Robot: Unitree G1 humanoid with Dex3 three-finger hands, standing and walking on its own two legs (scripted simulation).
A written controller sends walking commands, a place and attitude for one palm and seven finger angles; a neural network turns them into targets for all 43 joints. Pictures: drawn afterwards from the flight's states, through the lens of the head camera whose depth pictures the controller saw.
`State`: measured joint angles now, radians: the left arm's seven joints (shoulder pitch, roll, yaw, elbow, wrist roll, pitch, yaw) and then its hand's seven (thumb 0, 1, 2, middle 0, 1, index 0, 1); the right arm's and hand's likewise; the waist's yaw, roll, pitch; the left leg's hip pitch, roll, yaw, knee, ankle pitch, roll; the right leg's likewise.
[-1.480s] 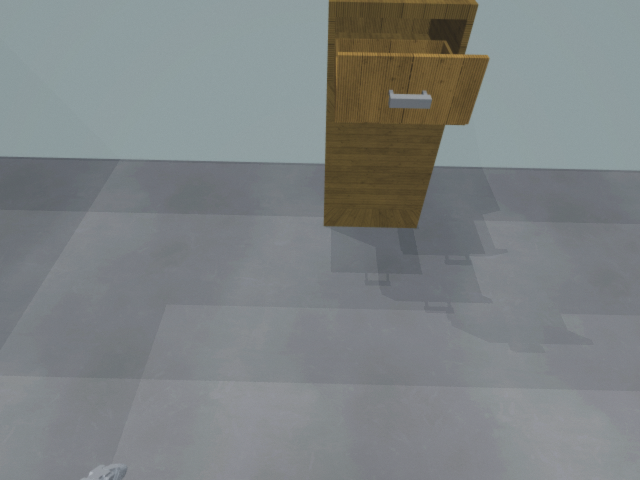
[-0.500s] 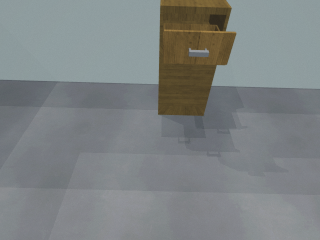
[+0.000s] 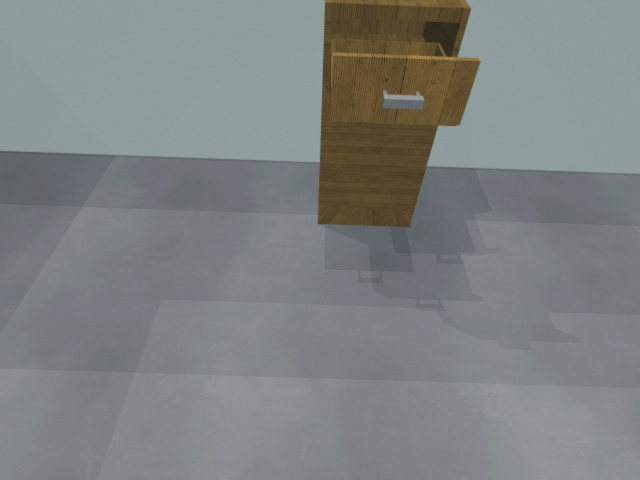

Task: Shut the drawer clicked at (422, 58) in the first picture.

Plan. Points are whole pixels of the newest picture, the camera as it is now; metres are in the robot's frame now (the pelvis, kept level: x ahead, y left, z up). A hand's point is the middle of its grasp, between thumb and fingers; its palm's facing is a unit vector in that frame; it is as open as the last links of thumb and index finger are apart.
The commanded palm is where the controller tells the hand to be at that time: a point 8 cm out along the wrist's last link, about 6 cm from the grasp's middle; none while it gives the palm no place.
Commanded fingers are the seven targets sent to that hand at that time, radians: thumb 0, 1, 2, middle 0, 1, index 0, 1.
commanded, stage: walk to a spot facing it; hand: left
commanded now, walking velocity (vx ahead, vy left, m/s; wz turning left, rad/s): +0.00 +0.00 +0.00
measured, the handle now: (401, 98) +1.01 -0.15 -0.01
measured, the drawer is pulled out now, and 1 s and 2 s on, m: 0.26 0.26 0.26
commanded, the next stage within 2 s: none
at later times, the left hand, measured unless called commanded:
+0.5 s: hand out of the picture +0.06 +0.18 -0.18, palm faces -0.11 -0.96 -0.27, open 7.3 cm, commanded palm none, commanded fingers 0.00 0.90 0.90 -0.20 -0.30 -0.20 -0.30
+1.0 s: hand out of the picture +0.14 +0.20 -0.17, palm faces -0.35 -0.91 -0.21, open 7.4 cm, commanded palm none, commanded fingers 0.00 0.90 0.90 -0.20 -0.30 -0.20 -0.30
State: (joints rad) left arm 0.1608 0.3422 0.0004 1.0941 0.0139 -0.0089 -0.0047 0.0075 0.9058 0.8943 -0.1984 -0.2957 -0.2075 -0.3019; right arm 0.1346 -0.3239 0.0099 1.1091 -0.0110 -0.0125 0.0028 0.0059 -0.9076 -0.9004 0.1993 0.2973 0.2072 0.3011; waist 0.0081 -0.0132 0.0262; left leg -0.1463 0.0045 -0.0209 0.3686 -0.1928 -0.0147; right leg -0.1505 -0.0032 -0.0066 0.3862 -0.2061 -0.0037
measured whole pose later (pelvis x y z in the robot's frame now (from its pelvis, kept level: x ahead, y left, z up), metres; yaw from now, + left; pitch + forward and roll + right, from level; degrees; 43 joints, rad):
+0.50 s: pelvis -0.02 -0.02 -0.02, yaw -8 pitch -1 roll +1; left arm 0.23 0.23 0.03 0.94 0.03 0.04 -0.01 0.01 0.91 0.89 -0.20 -0.30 -0.21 -0.30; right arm 0.17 -0.24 -0.04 0.98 -0.01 0.05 -0.01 0.01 -0.91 -0.90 0.20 0.30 0.21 0.30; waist 0.02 0.01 0.09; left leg -0.34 0.05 0.04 0.80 -0.45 -0.04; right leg -0.35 0.08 0.10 0.69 -0.31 -0.04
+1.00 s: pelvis -0.01 +0.02 +0.00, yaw -26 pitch +0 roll -2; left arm 0.27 0.31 0.12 0.91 0.04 0.05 -0.05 0.01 0.91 0.90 -0.19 -0.30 -0.20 -0.30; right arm 0.34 -0.19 -0.02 0.93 -0.02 -0.04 -0.03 0.00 -0.91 -0.90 0.20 0.30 0.21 0.30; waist 0.03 -0.07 -0.02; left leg -0.05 0.05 0.10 0.37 -0.31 0.01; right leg -0.66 0.00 0.04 1.22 -0.20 0.04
